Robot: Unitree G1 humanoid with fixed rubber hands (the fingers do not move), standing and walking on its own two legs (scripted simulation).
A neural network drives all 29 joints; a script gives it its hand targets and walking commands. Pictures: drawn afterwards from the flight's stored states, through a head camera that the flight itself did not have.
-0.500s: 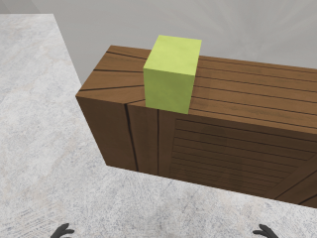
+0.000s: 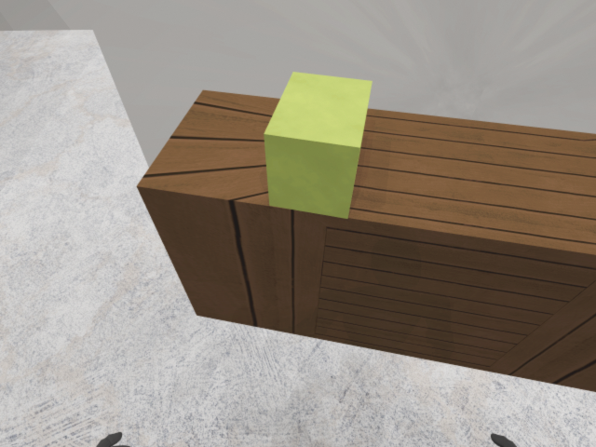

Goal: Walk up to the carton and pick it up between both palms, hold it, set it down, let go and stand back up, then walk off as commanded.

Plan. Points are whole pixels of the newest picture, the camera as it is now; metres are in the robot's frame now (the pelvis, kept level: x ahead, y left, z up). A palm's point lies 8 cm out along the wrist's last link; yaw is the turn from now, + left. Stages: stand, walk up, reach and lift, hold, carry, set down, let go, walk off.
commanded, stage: stand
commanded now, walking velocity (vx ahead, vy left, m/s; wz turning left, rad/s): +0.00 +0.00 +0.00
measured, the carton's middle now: (320, 144) +0.70 -0.03 -0.02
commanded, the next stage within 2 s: none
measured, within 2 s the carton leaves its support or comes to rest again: neither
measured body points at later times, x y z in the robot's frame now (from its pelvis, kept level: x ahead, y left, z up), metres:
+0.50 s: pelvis +0.01 +0.01 +0.00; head +0.01 +0.01 +0.45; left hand +0.10 +0.30 -0.13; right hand +0.11 -0.30 -0.12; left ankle -0.01 +0.13 -0.75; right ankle +0.01 -0.11 -0.75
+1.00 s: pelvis +0.00 +0.01 +0.00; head +0.01 +0.01 +0.45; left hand +0.09 +0.31 -0.13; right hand +0.11 -0.29 -0.12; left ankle -0.01 +0.13 -0.75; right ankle +0.01 -0.11 -0.75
